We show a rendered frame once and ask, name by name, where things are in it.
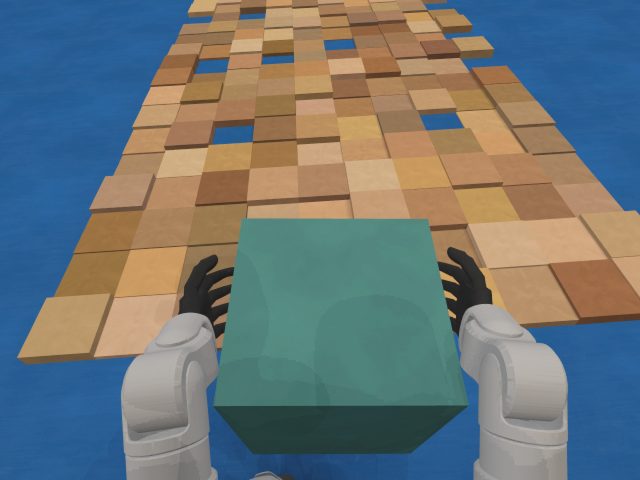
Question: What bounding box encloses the right robot forearm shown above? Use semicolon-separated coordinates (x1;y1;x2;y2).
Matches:
458;304;568;480

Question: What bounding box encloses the carton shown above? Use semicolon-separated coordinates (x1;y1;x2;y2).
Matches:
213;218;469;454

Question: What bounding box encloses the robot right hand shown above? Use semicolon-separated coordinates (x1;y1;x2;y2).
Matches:
437;247;493;338

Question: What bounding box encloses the robot left hand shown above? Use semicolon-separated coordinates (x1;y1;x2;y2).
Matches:
178;255;234;339

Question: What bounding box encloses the left robot forearm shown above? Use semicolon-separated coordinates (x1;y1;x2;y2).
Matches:
121;313;219;480

